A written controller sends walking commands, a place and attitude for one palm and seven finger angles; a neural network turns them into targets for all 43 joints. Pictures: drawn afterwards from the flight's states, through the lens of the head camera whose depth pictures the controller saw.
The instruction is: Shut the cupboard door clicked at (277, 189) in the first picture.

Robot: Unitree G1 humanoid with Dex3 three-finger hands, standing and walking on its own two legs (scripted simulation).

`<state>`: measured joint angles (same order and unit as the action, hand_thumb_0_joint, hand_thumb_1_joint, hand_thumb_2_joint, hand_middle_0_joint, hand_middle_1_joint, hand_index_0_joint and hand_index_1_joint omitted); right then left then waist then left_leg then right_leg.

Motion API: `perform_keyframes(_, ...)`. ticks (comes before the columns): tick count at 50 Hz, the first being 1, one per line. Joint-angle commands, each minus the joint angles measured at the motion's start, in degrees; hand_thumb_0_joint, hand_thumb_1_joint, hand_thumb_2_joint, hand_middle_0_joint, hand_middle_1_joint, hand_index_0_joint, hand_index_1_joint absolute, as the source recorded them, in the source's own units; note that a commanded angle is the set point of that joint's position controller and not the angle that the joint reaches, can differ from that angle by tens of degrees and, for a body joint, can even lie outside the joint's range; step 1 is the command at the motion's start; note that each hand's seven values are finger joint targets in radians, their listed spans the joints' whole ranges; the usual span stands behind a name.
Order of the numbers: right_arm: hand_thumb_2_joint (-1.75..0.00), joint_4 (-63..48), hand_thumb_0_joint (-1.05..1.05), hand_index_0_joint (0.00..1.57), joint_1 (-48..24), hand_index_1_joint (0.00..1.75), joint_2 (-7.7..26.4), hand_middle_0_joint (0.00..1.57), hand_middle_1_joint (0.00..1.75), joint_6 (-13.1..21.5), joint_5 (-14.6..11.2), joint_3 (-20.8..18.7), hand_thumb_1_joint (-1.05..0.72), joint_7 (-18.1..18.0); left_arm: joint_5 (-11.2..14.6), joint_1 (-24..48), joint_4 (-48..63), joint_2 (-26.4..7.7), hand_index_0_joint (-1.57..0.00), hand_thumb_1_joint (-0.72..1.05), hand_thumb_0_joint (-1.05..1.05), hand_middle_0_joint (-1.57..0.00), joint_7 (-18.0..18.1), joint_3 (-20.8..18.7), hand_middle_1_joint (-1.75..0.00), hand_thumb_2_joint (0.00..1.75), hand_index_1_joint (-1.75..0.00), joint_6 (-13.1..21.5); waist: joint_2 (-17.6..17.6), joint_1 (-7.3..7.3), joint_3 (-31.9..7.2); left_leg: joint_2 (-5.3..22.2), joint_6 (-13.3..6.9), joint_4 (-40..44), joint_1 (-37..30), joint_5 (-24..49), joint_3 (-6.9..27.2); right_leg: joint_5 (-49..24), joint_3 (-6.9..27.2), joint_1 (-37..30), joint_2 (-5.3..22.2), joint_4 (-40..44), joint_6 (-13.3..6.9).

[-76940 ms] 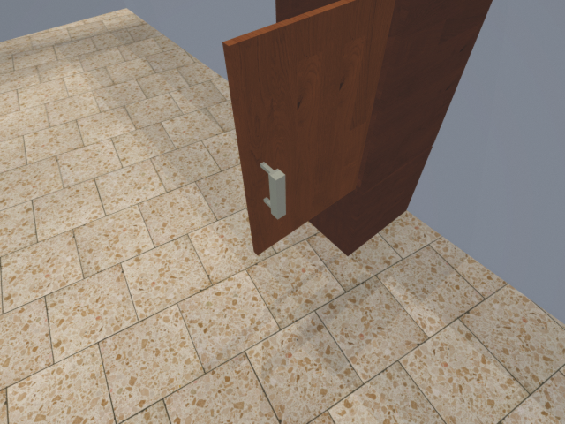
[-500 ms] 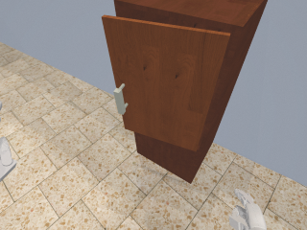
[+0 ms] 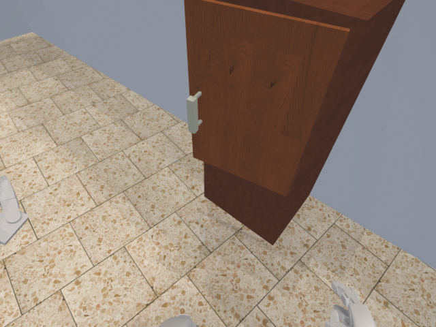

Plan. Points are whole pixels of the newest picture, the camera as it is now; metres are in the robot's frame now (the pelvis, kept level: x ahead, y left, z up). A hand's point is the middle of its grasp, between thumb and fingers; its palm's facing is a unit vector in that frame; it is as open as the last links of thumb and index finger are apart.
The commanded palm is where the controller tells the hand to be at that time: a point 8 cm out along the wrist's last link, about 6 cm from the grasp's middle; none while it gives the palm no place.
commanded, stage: step back with the hand held close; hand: left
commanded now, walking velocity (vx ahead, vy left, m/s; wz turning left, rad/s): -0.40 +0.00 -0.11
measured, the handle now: (196, 112) +0.76 +0.12 -0.06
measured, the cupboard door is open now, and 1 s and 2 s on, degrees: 11 11 11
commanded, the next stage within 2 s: stop stepping back and stand still in 0.28 s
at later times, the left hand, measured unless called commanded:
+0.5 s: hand out of the picture +0.08 +0.28 +0.20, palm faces +0.51 -0.80 -0.33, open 7.4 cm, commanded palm +0.03 +0.31 +0.20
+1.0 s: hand out of the picture +0.00 +0.30 +0.19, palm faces +0.47 -0.80 -0.37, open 7.4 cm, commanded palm -0.06 +0.33 +0.20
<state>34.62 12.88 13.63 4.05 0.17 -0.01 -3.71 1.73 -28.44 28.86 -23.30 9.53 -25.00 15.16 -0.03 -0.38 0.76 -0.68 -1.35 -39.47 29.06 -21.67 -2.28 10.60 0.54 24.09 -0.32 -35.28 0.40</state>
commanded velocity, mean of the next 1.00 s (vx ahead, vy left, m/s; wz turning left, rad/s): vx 0.02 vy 0.00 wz -0.06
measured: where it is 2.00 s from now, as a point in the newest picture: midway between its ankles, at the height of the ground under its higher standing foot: outside the picture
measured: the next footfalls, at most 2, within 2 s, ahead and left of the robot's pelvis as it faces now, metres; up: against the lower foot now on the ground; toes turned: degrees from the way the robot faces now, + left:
right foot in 0.30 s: -0.13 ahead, -0.12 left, +0.00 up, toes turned +2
left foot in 0.50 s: -0.01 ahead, +0.12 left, +0.00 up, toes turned +2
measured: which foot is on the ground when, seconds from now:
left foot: down 0.00-0.32, up 0.34-0.48, down 0.50-0.74, up 0.76-1.00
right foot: down 0.00-0.08, up 0.10-0.28, down 0.30-0.58, up 0.60-0.70, down 0.72-1.00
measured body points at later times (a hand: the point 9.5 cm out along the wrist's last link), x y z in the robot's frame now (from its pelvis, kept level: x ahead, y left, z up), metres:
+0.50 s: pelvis -0.12 +0.02 +0.00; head -0.13 +0.04 +0.45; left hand +0.05 +0.32 +0.22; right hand +0.07 -0.21 -0.06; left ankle -0.05 +0.12 -0.72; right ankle -0.17 -0.12 -0.72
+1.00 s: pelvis -0.22 +0.04 +0.02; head -0.25 +0.05 +0.46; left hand -0.03 +0.34 +0.21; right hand -0.15 -0.24 -0.08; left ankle -0.18 +0.17 -0.71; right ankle -0.22 -0.07 -0.72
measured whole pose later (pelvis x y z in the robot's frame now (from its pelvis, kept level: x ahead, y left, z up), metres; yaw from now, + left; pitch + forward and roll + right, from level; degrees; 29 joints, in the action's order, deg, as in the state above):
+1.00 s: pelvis -0.22 +0.04 +0.02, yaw -4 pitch +0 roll +0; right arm 40.8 20.8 15.2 4.3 0.7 -1.5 -5.8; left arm 1.3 -26.8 21.2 -21.8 11.3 -23.4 11.6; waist 1.4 0.4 -4.9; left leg 3.6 -1.1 -38.1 20.3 -20.7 -4.9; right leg 17.0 -2.5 14.7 1.5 -31.7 -1.7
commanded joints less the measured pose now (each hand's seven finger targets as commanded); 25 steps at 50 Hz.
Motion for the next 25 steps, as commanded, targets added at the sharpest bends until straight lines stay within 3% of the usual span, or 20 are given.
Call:
perform_keyframes(1, -0.90, -8.6, 0.00, 0.20, -3.9, 0.30, 6.1, 0.20, 0.30, 2.4, -0.8, -3.0, -0.90, -0.7, 0.7, 4.0, 9.4, -12.7, -0.20, 0.90, 0.00, -0.20, 1.8, -6.8, -0.30, 0.90, -0.30, 2.3, 3.8, 2.00, -4.2, 3.2, -0.9, 7.4, -6.0, -8.2, 6.1, 19.5, 10.3, 5.9, 6.2, 13.8, -2.8)
perform_keyframes(3, -0.90, -9.4, 0.00, 0.20, -4.7, 0.30, 7.4, 0.20, 0.30, 2.8, -0.8, -3.2, -0.90, -1.3, 0.4, 3.9, 11.3, -13.8, -0.20, 0.90, 0.00, -0.20, 1.9, -8.8, -0.30, 0.90, -0.30, 3.0, -5.7, 1.70, -4.5, 8.8, -3.5, 18.6, 3.9, -18.3, 13.2, 18.4, 5.5, -2.7, 1.0, 2.9, -0.9)
perform_keyframes(4, -0.90, -9.8, 0.00, 0.20, -5.3, 0.30, 7.5, 0.20, 0.30, 3.1, -0.8, -3.1, -0.90, -1.5, 0.0, 1.9, 11.4, -12.8, -0.20, 0.90, 0.00, -0.20, 1.9, -9.8, -0.30, 0.90, -0.30, 3.1, -13.0, 0.92, -6.2, 14.6, -5.9, 26.6, 12.8, -25.4, 18.4, 12.4, 1.6, -12.3, -2.9, -10.8, 0.2)
perform_keyframes(5, -0.90, -10.2, 0.00, 0.20, -6.6, 0.30, 6.9, 0.20, 0.30, 3.2, -0.4, -3.4, -0.90, -1.6, 0.2, 2.2, 12.6, -13.0, -0.20, 0.90, 0.00, -0.20, 1.6, -10.4, -0.30, 0.90, -0.30, 2.9, -17.2, -0.18, -7.6, 19.0, -7.2, 31.1, 18.0, -24.6, 21.7, 10.6, -1.1, -18.0, -5.6, -21.6, 0.9)
perform_keyframes(6, -0.90, -9.7, 0.00, 0.20, -6.6, 0.30, 5.8, 0.20, 0.30, 3.5, 0.1, -3.9, -0.90, -1.4, 0.7, 3.5, 15.3, -14.6, -0.20, 0.90, 0.00, -0.20, 1.2, -11.2, -0.30, 0.90, -0.30, 2.8, -15.1, -0.24, -10.0, 19.4, -6.5, 31.4, 15.2, -18.1, 20.0, 13.8, -1.0, -17.6, -5.8, -27.2, 0.5)
perform_keyframes(8, -0.90, -9.4, 0.00, 0.20, -7.0, 0.30, 5.7, 0.20, 0.30, 4.7, -0.3, -4.7, -0.90, -0.8, 1.6, 3.7, 18.9, -17.2, -0.20, 0.90, 0.00, -0.20, 1.1, -13.7, -0.30, 0.90, -0.30, 3.6, -10.7, -0.43, -13.6, 18.5, -4.9, 27.1, 4.9, -10.3, 14.8, 17.7, -0.9, -12.9, -5.4, -24.2, 0.0)
perform_keyframes(10, -0.90, -8.9, 0.00, 0.20, -8.1, 0.30, 5.0, 0.20, 0.30, 5.8, -1.0, -4.8, -0.90, -0.1, 2.8, -4.6, 13.0, -13.7, -0.20, 0.90, 0.00, -0.20, 1.1, -12.2, -0.30, 0.90, -0.30, 2.5, -13.2, -1.02, -13.9, 16.9, -2.7, 24.8, -1.7, -7.4, 7.9, 20.5, -3.3, -10.9, -3.9, -15.0, -1.1)
perform_keyframes(12, -0.90, -8.4, 0.00, 0.20, -9.0, 0.30, 4.8, 0.20, 0.30, 6.1, -1.2, -4.1, -0.90, 0.2, 3.8, -6.1, 11.9, -13.4, -0.20, 0.90, 0.00, -0.20, 0.8, -11.7, -0.30, 0.90, -0.30, 1.9, -16.6, -0.72, -12.2, 16.7, 0.5, 24.8, -1.9, -9.5, 3.8, 22.4, -4.3, -12.2, -3.0, -4.8, -2.4)
perform_keyframes(13, -0.90, -7.9, 0.00, 0.20, -8.7, 0.30, 4.9, 0.20, 0.30, 5.8, -0.9, -4.2, -0.90, 0.2, 3.7, -5.9, 10.8, -14.3, -0.20, 0.90, 0.00, -0.20, 0.7, -12.6, -0.30, 0.90, -0.30, 2.1, -14.7, -0.16, -10.8, 16.2, 1.8, 21.5, -2.1, -10.7, 3.0, 21.4, -1.2, -11.5, -0.4, 2.2, -3.4)
perform_keyframes(14, -0.90, -7.2, 0.00, 0.20, -8.0, 0.30, 4.2, 0.20, 0.30, 5.4, -0.8, -3.7, -0.90, 0.2, 3.6, -3.0, 11.7, -13.4, -0.20, 0.90, 0.00, -0.20, 0.4, -11.0, -0.30, 0.90, -0.30, 3.0, -7.5, 0.50, -7.9, 13.1, 3.8, 13.6, -5.6, -6.8, 0.6, 23.0, 7.3, -4.7, 3.9, 11.6, -5.3)
perform_keyframes(15, -0.90, -6.2, 0.00, 0.20, -7.5, 0.30, 3.7, 0.20, 0.30, 5.0, -0.8, -3.6, -0.90, 0.3, 2.5, 0.1, 11.9, -14.8, -0.20, 0.90, 0.00, -0.20, 0.8, -10.7, -0.30, 0.90, -0.30, 3.7, 4.8, 0.63, -5.6, 7.7, 5.7, -3.1, -11.3, -1.5, -2.1, 24.9, 24.7, 7.8, 13.5, 22.3, -9.0)
perform_keyframes(16, -0.90, -4.9, 0.00, 0.20, -8.0, 0.30, 3.5, 0.20, 0.30, 5.0, -0.2, -3.1, -0.90, 0.3, 0.9, 5.5, 11.8, -16.4, -0.20, 0.90, 0.00, -0.20, 2.0, -9.3, -0.30, 0.90, -0.30, 4.2, 11.0, -0.02, -2.9, 4.7, 5.7, -14.2, -11.4, -1.9, -0.8, 10.7, 30.1, 12.2, 21.9, 26.2, -11.6)
perform_keyframes(17, -0.90, -4.6, 0.00, 0.20, -8.7, 0.30, 3.3, 0.20, 0.30, 5.3, 0.1, -2.5, -0.90, 0.1, -0.1, 8.8, 11.8, -15.1, -0.20, 0.90, 0.00, -0.20, 2.1, -6.5, -0.30, 0.90, -0.30, 4.7, 12.2, -0.25, -3.4, 3.6, 5.0, -16.9, -6.6, -3.8, 0.3, -16.1, 22.9, 2.8, 19.3, 20.1, -10.6)
perform_keyframes(18, -0.90, -5.2, 0.00, 0.20, -10.0, 0.30, 3.4, 0.20, 0.30, 5.8, -1.2, -2.9, -0.90, -0.3, -0.3, 14.7, 15.0, -14.7, -0.20, 0.90, 0.00, -0.20, 1.8, -4.9, -0.30, 0.90, -0.30, 3.9, 16.6, -0.17, -7.5, 2.1, 4.3, -15.3, -3.4, -3.4, 1.1, -34.3, 23.7, -3.5, 17.4, 14.3, -9.2)
perform_keyframes(19, -0.90, -5.3, 0.00, 0.20, -8.8, 0.30, 3.4, 0.20, 0.30, 5.1, -0.9, -2.8, -0.90, -1.2, -0.1, 12.6, 12.5, -15.9, -0.20, 0.90, 0.00, -0.20, 1.9, -6.5, -0.30, 0.90, -0.30, 2.3, 16.0, 0.39, -6.2, 2.8, 4.0, -11.1, -3.6, -1.0, 1.0, -43.0, 18.5, -6.2, 15.8, 9.2, -8.6)
perform_keyframes(20, -0.90, -6.0, 0.00, 0.20, -7.9, 0.30, 3.2, 0.20, 0.30, 4.4, -0.9, -2.2, -0.90, -1.7, 0.0, 13.4, 11.4, -13.1, -0.20, 0.90, 0.00, -0.20, 1.5, -4.1, -0.30, 0.90, -0.30, 1.0, 14.1, 1.13, -5.9, 2.8, 3.7, -6.2, -7.1, 2.8, 0.2, -42.6, 13.6, -6.4, 13.7, 5.9, -7.1)
perform_keyframes(22, -0.90, -4.7, 0.00, 0.20, -6.1, 0.30, 4.1, 0.20, 0.30, 3.6, -1.2, -1.7, -0.90, -2.2, 0.3, 15.7, 7.4, -11.6, -0.20, 0.90, 0.00, -0.20, 1.0, -2.5, -0.30, 0.90, -0.30, -0.6, 2.2, 2.33, -5.9, 0.9, 3.1, 7.5, -17.5, 15.7, -3.1, -31.0, 7.4, -2.7, 8.5, 2.6, -3.2)
perform_keyframes(23, -0.90, -4.9, 0.00, 0.20, -5.7, 0.30, 5.8, 0.20, 0.30, 4.0, -1.3, -2.7, -0.90, -2.3, 0.1, 17.5, 7.9, -11.6, -0.20, 0.90, 0.00, -0.20, 0.9, -2.1, -0.30, 0.90, -0.30, -1.1, -4.4, 2.00, -6.4, 4.7, 1.9, 10.4, -21.8, 25.4, 0.3, -21.7, 5.5, -1.3, 5.8, -0.1, -1.1)
perform_keyframes(24, -0.90, -5.4, 0.00, 0.20, -5.0, 0.30, 6.5, 0.20, 0.30, 4.5, -1.3, -2.8, -0.90, -2.2, 0.1, 15.5, 6.9, -10.6, -0.20, 0.90, 0.00, -0.20, 1.0, -2.5, -0.30, 0.90, -0.30, -1.2, -10.9, 1.07, -7.7, 11.8, -1.0, 13.8, -22.2, 32.3, 6.8, -9.8, 3.9, -1.2, 2.1, -3.3, 0.7)
perform_keyframes(25, -0.90, -6.1, 0.00, 0.20, -4.4, 0.30, 5.9, 0.20, 0.30, 4.9, -1.2, -2.6, -0.90, -1.8, 0.3, 14.9, 7.0, -9.4, -0.20, 0.90, 0.00, -0.20, 1.0, -1.8, -0.30, 0.90, -0.30, -1.1, -11.7, 0.66, -8.5, 15.8, -2.7, 17.8, -20.5, 29.2, 9.4, 8.2, 3.0, -3.2, 0.2, -4.3, 0.9)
